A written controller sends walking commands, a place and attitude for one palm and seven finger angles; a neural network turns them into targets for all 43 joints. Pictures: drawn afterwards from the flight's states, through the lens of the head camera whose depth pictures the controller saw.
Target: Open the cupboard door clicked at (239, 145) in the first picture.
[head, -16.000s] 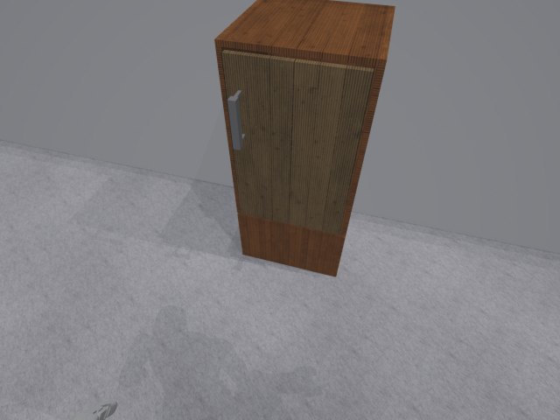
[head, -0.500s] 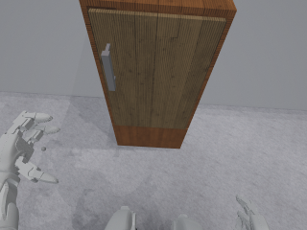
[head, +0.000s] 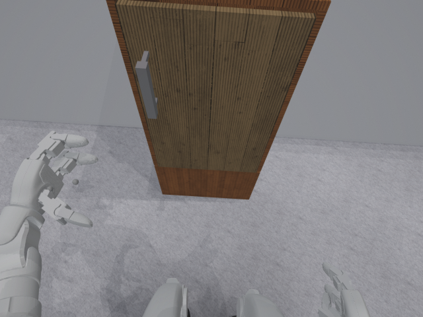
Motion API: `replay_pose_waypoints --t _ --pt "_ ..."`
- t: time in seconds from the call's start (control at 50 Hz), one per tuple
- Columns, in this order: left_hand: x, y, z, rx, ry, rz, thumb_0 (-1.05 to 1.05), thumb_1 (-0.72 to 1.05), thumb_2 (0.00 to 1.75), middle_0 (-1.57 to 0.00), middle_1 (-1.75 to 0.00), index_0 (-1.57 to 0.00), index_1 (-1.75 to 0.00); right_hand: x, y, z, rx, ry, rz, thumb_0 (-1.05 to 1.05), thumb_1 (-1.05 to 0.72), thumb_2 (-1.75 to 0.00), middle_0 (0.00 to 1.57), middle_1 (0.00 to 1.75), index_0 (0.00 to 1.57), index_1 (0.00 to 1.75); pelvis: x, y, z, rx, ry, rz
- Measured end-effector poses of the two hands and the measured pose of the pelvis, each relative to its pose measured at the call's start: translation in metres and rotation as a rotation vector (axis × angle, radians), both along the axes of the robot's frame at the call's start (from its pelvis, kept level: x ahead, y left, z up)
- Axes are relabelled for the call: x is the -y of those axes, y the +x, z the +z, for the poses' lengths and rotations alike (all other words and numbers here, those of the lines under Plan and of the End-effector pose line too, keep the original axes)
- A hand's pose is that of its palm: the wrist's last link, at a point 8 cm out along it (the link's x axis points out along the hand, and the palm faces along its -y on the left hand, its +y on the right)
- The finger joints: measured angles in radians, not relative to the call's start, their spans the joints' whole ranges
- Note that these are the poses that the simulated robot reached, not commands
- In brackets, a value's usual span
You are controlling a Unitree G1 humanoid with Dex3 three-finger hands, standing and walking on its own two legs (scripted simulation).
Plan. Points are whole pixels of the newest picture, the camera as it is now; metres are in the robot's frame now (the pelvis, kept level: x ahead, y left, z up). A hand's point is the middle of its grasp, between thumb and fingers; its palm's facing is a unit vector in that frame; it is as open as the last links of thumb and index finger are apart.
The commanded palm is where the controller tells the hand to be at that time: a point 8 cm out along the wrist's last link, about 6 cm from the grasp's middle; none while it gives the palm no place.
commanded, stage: move the hooked fingers beside the handle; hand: left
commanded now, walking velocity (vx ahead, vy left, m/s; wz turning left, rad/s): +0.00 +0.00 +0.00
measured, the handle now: (149, 86) +0.59 +0.17 +0.04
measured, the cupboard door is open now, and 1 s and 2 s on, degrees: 0 0 0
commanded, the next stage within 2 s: none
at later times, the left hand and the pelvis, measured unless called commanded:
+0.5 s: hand (97, 147) +0.40 +0.24 +0.06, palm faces -0.05 -1.00 -0.03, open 14.0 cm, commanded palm +0.38 +0.29 +0.05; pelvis +0.01 +0.01 +0.00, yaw -1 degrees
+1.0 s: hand (114, 117) +0.49 +0.23 +0.05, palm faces -0.04 -1.00 -0.03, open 14.0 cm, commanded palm +0.47 +0.28 +0.05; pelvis +0.00 +0.01 -0.01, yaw -2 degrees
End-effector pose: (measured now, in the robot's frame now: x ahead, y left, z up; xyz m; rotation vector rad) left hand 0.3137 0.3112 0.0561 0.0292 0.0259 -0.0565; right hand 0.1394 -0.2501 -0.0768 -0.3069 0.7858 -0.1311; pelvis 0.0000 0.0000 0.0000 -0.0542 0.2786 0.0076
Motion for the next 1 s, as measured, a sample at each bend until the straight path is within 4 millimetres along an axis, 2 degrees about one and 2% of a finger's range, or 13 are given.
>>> replay_pose_waypoints --t 0.16,0.42,0.64,0.78,1.0 --pt "0.003 0.031 0.002 -0.012 0.000 0.016 -0.02 -0.50 0.30 -0.30 -1.20 -0.30 -1.20 0.003 -0.019 -0.002 -0.066 0.003 -0.052 0.01 -0.90 -0.90 0.21 0.30 0.20 0.30 -0.003 0.006 0.002 -0.020 0.004 -0.014" --pt "0.014 0.062 0.001 0.006 0.000 0.008 -0.02 -0.50 0.30 -0.30 -1.20 -0.30 -1.20 0.004 -0.044 -0.009 -0.182 -0.002 -0.101 0.01 -0.90 -0.90 0.21 0.30 0.20 0.30 -0.010 0.010 0.003 -0.038 0.002 -0.020" --pt "0.018 0.092 -0.002 -0.010 -0.007 0.033 -0.01 -0.50 0.30 -0.30 -1.20 -0.30 -1.20 0.001 -0.059 -0.015 -0.236 0.000 -0.117 0.01 -0.90 -0.90 0.21 0.30 0.20 0.30 -0.011 0.005 0.000 -0.051 0.001 -0.023" --pt "0.022 0.113 0.003 0.027 0.002 0.021 -0.02 -0.50 0.30 -0.30 -1.20 -0.30 -1.20 0.005 -0.078 -0.023 -0.309 -0.010 -0.139 0.00 -0.90 -0.90 0.21 0.30 0.20 0.30 -0.011 0.002 -0.006 -0.070 -0.004 -0.026" --pt "0.031 0.153 -0.004 0.005 -0.002 0.021 -0.02 -0.50 0.30 -0.30 -1.20 -0.30 -1.20 0.009 -0.116 -0.031 -0.428 -0.026 -0.197 0.00 -0.90 -0.90 0.21 0.30 0.20 0.30 -0.010 -0.001 -0.015 -0.115 -0.009 -0.034"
